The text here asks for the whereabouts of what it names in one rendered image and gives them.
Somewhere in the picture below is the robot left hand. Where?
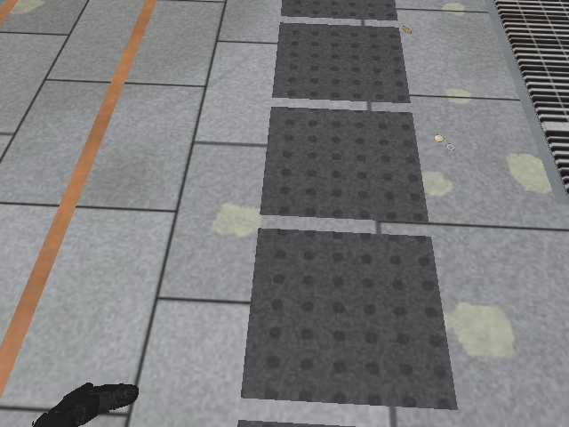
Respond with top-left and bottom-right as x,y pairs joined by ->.
32,383 -> 139,427

